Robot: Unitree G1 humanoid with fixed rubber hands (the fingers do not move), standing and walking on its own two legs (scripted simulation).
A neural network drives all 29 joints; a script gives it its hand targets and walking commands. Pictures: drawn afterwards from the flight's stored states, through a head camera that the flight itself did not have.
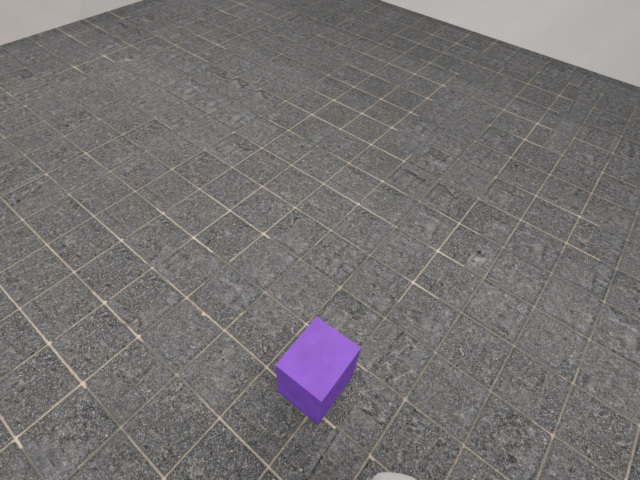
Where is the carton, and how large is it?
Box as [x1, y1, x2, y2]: [275, 317, 360, 424]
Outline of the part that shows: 316,317 276,363 275,367 278,391 317,424 351,377 360,347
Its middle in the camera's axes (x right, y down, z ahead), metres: +0.00 +0.39 +1.14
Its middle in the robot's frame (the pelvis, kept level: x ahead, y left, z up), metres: +0.48 -0.01 -0.66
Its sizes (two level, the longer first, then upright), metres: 0.183 0.155 0.225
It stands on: the floor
